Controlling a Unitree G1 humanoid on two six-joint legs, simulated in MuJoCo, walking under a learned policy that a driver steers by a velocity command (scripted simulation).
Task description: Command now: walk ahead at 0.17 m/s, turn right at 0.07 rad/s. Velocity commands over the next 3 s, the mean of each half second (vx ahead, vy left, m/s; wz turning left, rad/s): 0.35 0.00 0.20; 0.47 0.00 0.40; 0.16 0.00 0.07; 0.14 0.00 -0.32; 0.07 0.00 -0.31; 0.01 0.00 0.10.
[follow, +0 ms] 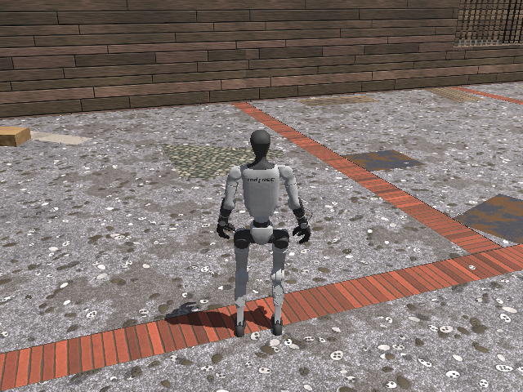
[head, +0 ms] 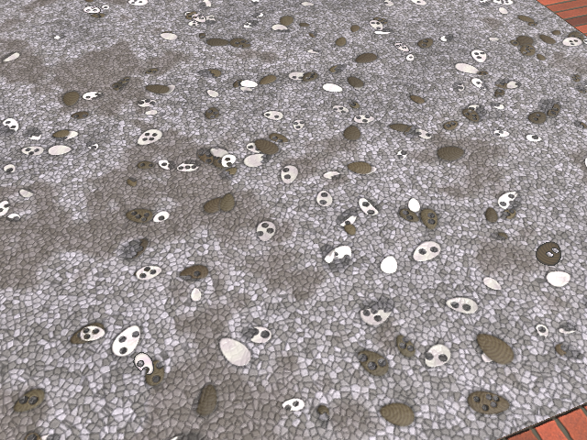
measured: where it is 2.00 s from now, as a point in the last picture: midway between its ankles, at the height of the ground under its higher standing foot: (226, 386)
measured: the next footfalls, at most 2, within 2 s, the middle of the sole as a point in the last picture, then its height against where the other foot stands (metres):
left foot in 0.60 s outside the picture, level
right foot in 1.10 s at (268, 359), level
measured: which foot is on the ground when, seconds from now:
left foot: down 0.00-0.14, up 0.16-0.58, down 0.60-1.00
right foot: down 0.00-0.62, up 0.64-1.00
